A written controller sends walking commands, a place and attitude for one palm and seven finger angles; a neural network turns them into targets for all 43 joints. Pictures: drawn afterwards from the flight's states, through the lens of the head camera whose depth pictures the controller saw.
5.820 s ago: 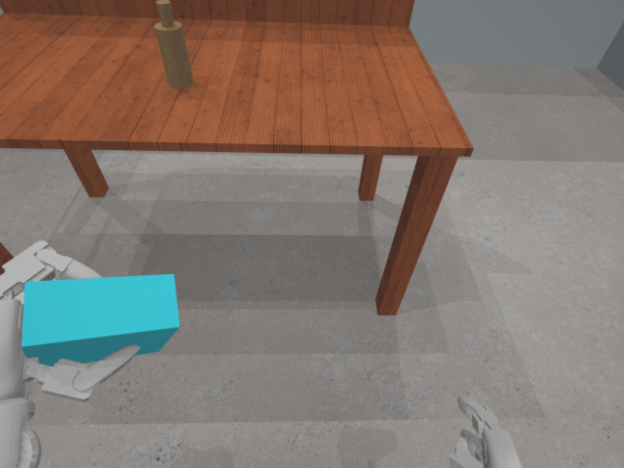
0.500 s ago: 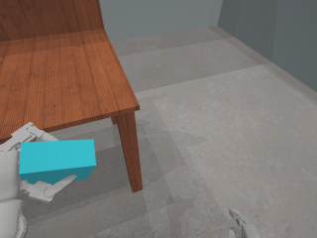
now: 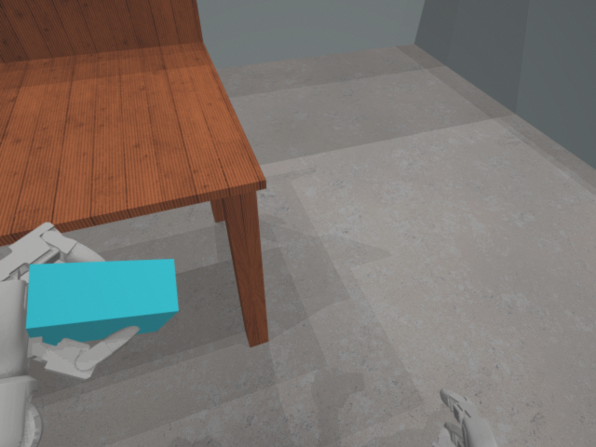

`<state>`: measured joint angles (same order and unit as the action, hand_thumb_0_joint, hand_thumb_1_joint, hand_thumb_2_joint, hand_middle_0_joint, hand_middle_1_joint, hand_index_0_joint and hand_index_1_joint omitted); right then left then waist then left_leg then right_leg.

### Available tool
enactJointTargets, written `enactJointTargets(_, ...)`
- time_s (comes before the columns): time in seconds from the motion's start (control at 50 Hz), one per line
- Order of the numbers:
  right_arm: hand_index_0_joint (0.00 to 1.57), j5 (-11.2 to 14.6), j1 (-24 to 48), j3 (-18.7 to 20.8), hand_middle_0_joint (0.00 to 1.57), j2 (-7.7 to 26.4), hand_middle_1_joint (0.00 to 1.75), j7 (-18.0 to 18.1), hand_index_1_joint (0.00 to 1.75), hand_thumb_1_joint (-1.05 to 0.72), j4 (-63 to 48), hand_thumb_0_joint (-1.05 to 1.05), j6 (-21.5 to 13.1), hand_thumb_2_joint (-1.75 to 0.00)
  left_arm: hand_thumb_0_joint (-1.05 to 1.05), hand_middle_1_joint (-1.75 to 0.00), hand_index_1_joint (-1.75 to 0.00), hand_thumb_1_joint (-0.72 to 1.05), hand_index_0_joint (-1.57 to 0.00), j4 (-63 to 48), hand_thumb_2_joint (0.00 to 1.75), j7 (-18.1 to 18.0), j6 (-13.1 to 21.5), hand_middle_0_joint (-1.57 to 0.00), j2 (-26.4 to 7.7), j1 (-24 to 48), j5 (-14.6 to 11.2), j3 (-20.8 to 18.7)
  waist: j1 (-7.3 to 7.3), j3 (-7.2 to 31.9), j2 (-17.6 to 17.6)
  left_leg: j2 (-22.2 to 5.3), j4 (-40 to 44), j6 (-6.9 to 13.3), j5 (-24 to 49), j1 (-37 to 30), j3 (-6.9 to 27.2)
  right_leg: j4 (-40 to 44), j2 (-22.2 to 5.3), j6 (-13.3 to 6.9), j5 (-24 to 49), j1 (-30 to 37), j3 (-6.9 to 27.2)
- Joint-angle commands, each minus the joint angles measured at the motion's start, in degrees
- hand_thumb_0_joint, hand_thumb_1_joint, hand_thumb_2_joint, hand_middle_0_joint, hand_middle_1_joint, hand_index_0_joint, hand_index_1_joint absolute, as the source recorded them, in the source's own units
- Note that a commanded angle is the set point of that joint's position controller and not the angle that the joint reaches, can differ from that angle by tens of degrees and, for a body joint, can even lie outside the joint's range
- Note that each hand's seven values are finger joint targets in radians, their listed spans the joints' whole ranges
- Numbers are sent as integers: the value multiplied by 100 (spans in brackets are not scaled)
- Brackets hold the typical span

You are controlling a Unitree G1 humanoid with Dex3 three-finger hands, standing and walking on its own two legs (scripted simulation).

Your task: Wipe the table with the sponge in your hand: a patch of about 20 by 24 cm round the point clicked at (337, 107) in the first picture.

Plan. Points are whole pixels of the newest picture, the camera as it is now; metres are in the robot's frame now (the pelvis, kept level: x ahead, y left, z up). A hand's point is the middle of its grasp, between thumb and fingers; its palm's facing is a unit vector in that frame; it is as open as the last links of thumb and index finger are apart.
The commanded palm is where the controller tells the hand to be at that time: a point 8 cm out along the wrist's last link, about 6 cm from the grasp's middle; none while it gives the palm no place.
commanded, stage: come to a stop and stand still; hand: left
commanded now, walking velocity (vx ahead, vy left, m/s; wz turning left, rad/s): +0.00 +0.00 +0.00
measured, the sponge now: (124, 301) +0.23 +0.19 +0.15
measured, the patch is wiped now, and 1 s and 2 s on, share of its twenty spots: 0.00 0.00 0.00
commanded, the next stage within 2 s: look again from close up in 0.18 s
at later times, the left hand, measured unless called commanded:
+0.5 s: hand (75, 280) +0.22 +0.22 +0.20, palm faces +0.37 -0.86 -0.36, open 9.6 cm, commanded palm +0.14 +0.27 +0.19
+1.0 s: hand (57, 257) +0.27 +0.27 +0.17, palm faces +0.37 -0.85 -0.39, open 9.6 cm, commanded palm +0.20 +0.31 +0.19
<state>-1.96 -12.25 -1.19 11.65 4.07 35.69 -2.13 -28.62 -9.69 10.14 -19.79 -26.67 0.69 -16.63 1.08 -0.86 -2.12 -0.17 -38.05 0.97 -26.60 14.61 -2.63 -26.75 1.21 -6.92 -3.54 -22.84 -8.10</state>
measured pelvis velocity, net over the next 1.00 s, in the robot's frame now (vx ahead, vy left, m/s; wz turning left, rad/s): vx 0.03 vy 0.04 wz -0.03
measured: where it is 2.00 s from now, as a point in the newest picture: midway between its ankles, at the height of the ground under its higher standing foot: outside the picture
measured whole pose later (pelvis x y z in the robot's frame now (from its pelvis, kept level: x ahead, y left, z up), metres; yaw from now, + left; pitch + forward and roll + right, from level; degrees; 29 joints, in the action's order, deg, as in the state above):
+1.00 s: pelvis +0.03 +0.04 +0.00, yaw -2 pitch +0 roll +0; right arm -1.2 -13.2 -2.4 11.4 1.7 32.3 -7.8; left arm -23.8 -7.4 12.7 -19.8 -23.2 -0.2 -19.3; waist 0.5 0.7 0.5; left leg 1.3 -34.8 2.9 -23.4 11.3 -2.9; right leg -35.6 1.1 -0.5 -18.2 -17.1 0.6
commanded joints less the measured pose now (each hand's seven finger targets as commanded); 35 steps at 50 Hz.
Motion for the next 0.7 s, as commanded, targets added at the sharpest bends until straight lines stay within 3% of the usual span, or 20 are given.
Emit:
enactJointTargets(0.0,20,-90,210,271,20,727,30,110,30,-90,-890,0,-158,-90,0,-160,-160,10,-120,-1503,130,-227,455,-120,-1004,183,-26,-879,-53,828,966,-398,2079,222,-201,-25,830,650,-685,455,-2536,631,1312)
enactJointTargets(0.02,20,-86,287,263,20,742,30,116,30,-90,-955,0,-242,-90,0,-160,-160,10,-120,-1547,130,-235,547,-120,-913,224,-67,-861,-123,579,1711,-1133,2641,450,1,238,1706,-277,-117,694,-1774,548,802)
enactJointTargets(0.04,20,-25,405,219,20,595,30,150,30,-90,-944,0,-384,-90,0,-160,-160,10,-120,-1438,130,-263,577,-120,-954,258,-70,-873,-160,353,2026,-1543,2697,570,638,804,1892,-1058,-5,765,-1465,662,648)
enactJointTargets(0.06,20,-17,343,227,20,490,30,174,30,-90,-961,0,-475,-90,0,-160,-160,10,-120,-1425,130,-245,567,-120,-1013,341,-75,-912,-139,294,1825,-1638,2672,591,795,1239,1730,-1469,-66,775,-1582,867,800)
enactJointTargets(0.1,20,133,292,352,20,674,30,136,30,-90,-939,0,-432,-90,0,-160,-160,10,-120,-726,130,-146,325,-120,-769,-54,-80,-762,-177,297,1661,-1263,2192,498,715,1318,835,-1316,-31,820,-1581,1225,711)
enactJointTargets(0.14,20,268,351,334,20,700,30,87,30,-90,-838,0,-508,-90,0,-160,-160,10,-120,-506,130,-75,348,-120,-816,336,-143,-725,-129,289,1075,-1032,1572,299,1261,830,635,-112,-117,816,-1069,1343,637)
enactJointTargets(0.16,20,274,367,336,20,715,30,77,30,-90,-845,0,-537,-90,0,-160,-160,10,-120,-415,130,-49,356,-120,-762,553,-140,-651,-75,269,631,-896,1346,161,1251,771,582,275,-186,770,-746,1417,813)
enactJointTargets(0.2,20,265,331,332,20,728,30,52,30,-90,-717,0,-558,-90,0,-160,-160,10,-120,-257,130,-35,422,-120,-834,910,-142,-593,63,246,-93,-512,820,-60,1269,728,393,408,-858,475,408,1321,1674)
enactJointTargets(0.24,20,288,361,363,20,703,30,25,30,-90,-671,0,-589,-90,0,-160,-160,10,-120,-281,130,9,421,-120,-890,1263,-166,-502,5,601,-673,-221,361,-128,864,245,254,848,-1264,286,-617,1082,2220)
enactJointTargets(0.26,20,423,171,-23,20,512,30,138,30,-90,-822,0,-786,-90,0,-160,-160,10,-120,-1418,130,-146,890,-120,-4807,6892,-143,-3013,244,-977,-851,-68,849,-38,908,345,297,1057,-729,721,-2338,-625,1340)
enactJointTargets(0.28,20,573,894,-145,20,102,30,-27,30,-90,-935,0,-1050,-90,0,-160,-160,10,-120,561,130,144,773,-120,-1980,4437,-200,-1363,-77,541,-817,-416,493,182,1054,-357,159,861,-927,509,-3349,-811,1482)
enactJointTargets(0.3,20,320,670,27,20,406,30,-49,30,-90,-843,0,-1109,-90,0,-160,-160,10,-120,430,130,164,837,-120,-2020,3348,-267,-1602,-216,467,-524,-232,644,63,675,-571,-56,1117,-703,322,-2835,-587,2077)
enactJointTargets(0.32,20,223,426,157,20,567,30,-113,30,-90,-832,0,-1071,-90,0,-160,-160,10,-120,674,130,234,785,-120,-1498,2521,-239,-1186,-265,603,15,-50,573,45,587,-433,-116,1181,-879,327,-2318,26,2258)
enactJointTargets(0.36,20,198,345,178,20,537,30,-313,30,-90,-935,0,-1047,-90,0,-160,-160,10,-120,-39,130,283,875,-120,-1063,1686,-351,-972,-312,1064,629,0,836,-9,586,-115,-134,1035,-959,499,-1543,1043,2070)
enactJointTargets(0.38,20,225,397,164,20,531,30,-379,30,-90,-1028,0,-1057,-90,0,-160,-160,10,-120,-485,130,294,923,-120,-954,1317,-355,-889,-316,1138,559,-13,933,9,604,-10,-129,1019,-903,636,-1389,1388,2009)
enactJointTargets(0.44,20,215,431,201,20,630,30,-427,30,-90,-1063,0,-1047,-90,0,-160,-160,10,-120,-1021,130,233,897,-120,-1098,505,-341,-1116,-287,1163,-3,-55,1103,0,886,151,-1,1004,-815,632,-1150,1786,1772)
enactJointTargets(0.48,20,195,473,203,20,639,30,-382,30,-90,-1104,0,-1016,-90,0,-160,-160,10,-120,-910,130,202,840,-120,-1236,174,-369,-1360,-242,878,86,-137,1310,-24,908,99,159,1053,-697,531,-1422,1475,1617)
enactJointTargets(0.56,20,164,499,237,20,699,30,-215,30,-90,-1150,0,-943,-90,0,-160,-160,10,-120,-884,130,160,816,-120,-1539,474,-407,-1735,-158,481,304,-199,1605,-33,794,63,347,1144,-489,526,-1676,1048,1591)
enactJointTargets(0.58,20,175,445,238,20,698,30,-176,30,-90,-1157,0,-945,-90,0,-160,-160,10,-120,-734,130,166,819,-120,-1301,438,-416,-1543,-122,438,357,-262,1714,-9,769,98,419,1060,-446,542,-1621,1096,1492)
enactJointTargets(0.68,20,145,388,260,20,829,30,-123,30,-90,-1112,0,-1024,-90,0,-160,-160,10,-120,-778,130,171,787,-120,-1070,923,-324,-1114,-115,550,737,-339,1906,63,763,50,416,729,-303,603,-1019,1387,1240)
